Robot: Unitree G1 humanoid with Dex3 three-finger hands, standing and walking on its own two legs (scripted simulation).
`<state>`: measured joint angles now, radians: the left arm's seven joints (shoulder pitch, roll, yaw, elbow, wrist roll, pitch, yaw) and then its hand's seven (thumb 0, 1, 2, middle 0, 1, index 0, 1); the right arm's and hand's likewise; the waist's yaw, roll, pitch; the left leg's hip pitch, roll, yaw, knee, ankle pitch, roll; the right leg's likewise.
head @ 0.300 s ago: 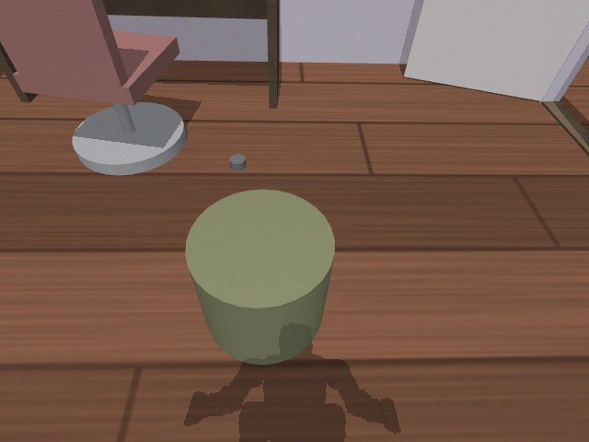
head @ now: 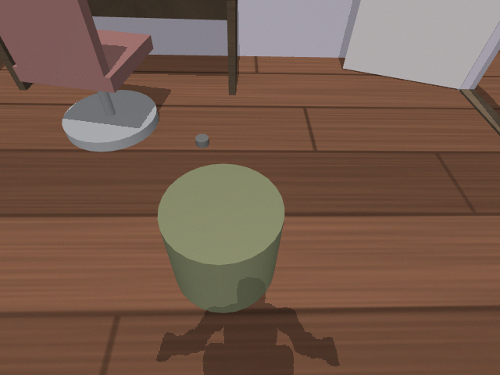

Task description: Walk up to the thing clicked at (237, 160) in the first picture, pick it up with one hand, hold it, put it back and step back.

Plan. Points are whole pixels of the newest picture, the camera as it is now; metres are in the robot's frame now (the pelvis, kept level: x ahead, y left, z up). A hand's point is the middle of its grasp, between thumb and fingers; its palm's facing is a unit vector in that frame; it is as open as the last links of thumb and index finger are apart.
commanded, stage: stand
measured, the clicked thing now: (202, 140) +1.52 +0.30 -0.76
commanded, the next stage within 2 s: walk up in 0.82 s
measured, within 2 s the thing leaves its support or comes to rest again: neither
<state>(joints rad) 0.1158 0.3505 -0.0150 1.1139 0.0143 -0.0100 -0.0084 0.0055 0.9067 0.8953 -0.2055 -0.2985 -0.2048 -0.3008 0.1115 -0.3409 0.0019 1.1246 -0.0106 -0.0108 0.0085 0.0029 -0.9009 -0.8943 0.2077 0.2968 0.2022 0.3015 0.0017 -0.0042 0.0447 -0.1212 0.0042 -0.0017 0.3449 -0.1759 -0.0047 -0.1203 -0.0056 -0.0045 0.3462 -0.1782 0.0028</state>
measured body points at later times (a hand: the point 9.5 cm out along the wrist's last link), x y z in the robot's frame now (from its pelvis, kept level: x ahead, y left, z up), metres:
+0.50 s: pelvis +0.00 +0.00 +0.00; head +0.01 +0.00 +0.45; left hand +0.07 +0.30 -0.13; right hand +0.08 -0.30 -0.13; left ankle +0.01 +0.12 -0.75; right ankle +0.01 -0.12 -0.75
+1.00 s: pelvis -0.01 +0.02 -0.01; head +0.04 +0.01 +0.44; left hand +0.09 +0.32 -0.14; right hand +0.08 -0.32 -0.12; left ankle +0.01 +0.13 -0.73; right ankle +0.01 -0.12 -0.75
